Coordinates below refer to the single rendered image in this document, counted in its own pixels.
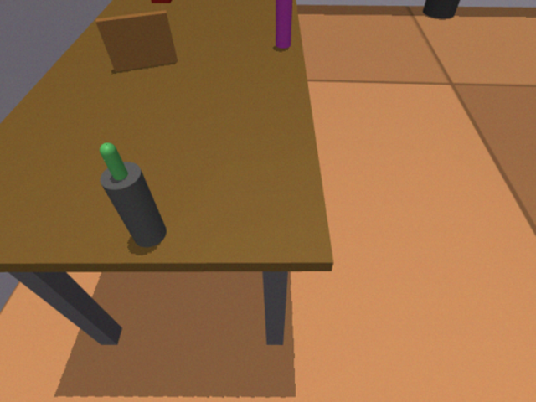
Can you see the table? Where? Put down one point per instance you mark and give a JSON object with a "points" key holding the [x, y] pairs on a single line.
{"points": [[224, 138]]}

